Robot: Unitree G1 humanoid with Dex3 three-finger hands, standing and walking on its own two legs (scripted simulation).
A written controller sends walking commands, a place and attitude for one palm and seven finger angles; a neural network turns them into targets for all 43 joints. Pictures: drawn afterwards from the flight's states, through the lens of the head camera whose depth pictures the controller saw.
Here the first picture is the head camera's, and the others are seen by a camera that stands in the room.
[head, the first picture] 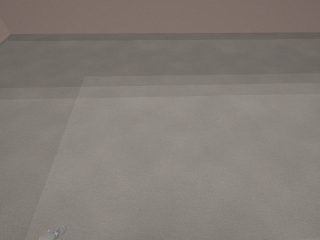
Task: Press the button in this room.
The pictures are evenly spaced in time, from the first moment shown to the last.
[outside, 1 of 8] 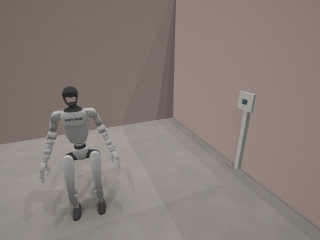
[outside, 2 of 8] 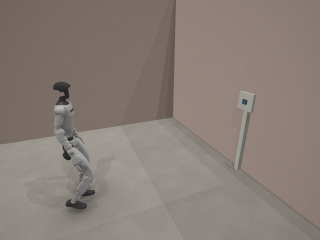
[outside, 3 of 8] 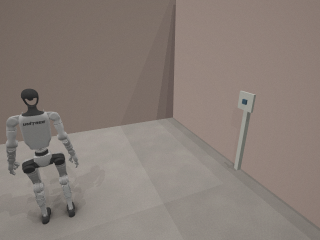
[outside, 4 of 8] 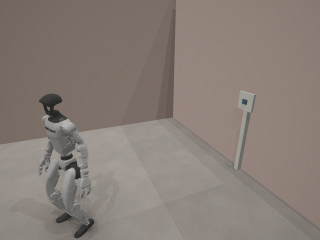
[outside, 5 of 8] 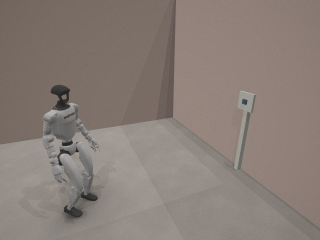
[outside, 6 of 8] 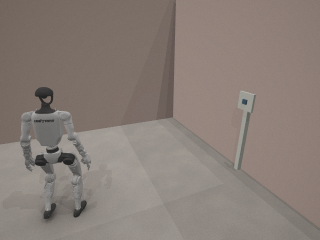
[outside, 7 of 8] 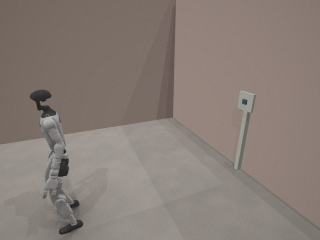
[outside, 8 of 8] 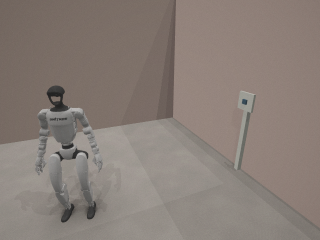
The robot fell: no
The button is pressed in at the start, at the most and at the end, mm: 0 0 0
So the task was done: no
